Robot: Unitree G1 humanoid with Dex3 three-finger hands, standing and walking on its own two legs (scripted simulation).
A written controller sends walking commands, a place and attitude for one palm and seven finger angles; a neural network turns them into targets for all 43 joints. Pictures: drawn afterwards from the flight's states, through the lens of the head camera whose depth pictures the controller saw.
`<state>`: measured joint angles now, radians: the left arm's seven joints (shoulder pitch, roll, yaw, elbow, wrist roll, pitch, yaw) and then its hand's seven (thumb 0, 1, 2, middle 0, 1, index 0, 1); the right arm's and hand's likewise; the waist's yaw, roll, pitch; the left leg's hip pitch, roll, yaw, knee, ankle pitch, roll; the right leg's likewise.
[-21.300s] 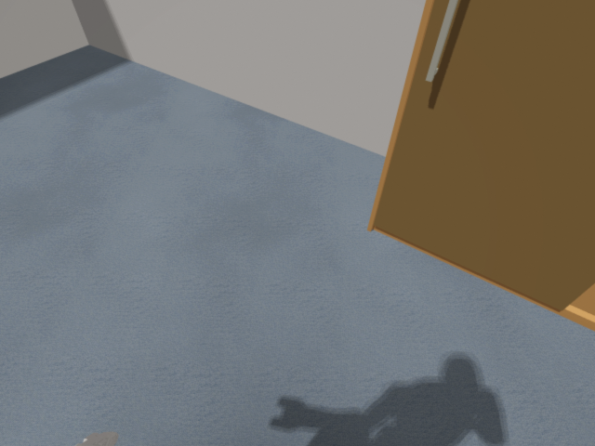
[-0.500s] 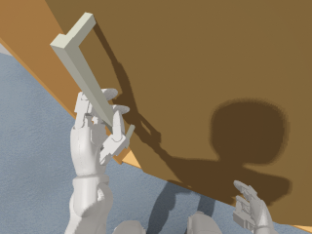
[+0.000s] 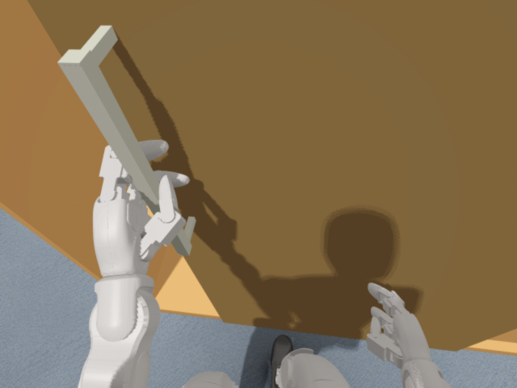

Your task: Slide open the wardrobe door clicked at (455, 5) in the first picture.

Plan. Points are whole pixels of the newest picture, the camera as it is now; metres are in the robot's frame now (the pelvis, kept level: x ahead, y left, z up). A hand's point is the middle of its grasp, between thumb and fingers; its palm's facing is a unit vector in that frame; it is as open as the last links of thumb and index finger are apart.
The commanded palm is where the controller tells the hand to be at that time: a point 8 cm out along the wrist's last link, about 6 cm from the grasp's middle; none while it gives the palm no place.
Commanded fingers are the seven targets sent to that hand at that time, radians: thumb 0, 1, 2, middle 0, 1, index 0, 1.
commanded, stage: step sideways, sliding the door along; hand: left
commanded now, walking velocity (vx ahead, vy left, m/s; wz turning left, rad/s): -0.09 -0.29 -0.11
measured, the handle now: (155, 175) +0.32 +0.14 +0.19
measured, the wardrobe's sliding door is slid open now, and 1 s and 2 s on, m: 0.29 0.53 0.68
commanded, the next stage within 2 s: none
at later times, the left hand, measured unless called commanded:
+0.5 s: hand (283, 221) +0.27 -0.01 +0.18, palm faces +0.20 -0.98 -0.03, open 6.0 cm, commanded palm +0.24 -0.03 +0.17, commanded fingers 0.00 0.90 0.90 -0.45 -1.40 -0.45 -1.40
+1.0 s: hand (399, 232) +0.26 -0.13 +0.18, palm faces +0.22 -0.97 -0.06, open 6.1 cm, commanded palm +0.23 -0.15 +0.17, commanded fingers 0.00 0.90 0.90 -0.45 -1.40 -0.45 -1.40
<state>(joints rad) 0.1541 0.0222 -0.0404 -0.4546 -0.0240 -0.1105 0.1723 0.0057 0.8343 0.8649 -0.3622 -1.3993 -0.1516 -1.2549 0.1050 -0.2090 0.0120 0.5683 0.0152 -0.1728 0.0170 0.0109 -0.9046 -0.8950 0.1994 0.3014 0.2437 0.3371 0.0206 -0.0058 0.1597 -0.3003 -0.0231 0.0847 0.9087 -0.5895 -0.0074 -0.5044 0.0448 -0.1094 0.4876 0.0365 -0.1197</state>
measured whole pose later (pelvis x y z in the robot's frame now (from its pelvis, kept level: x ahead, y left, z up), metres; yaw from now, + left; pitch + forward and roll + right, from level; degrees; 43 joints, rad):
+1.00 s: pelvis -0.14 -0.28 +0.01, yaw -3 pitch -2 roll -3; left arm -0.50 0.19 0.11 0.17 -0.09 -0.06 0.18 0.00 0.83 0.86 -0.38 -1.40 -0.16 -1.35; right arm 0.09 -0.20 0.00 0.62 0.05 -0.06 -0.03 0.01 -0.90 -0.89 0.21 0.30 0.21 0.30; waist 0.08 0.10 0.20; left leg -0.37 0.24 -0.07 0.80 -0.45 -0.06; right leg -0.27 -0.02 -0.10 0.60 -0.30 0.03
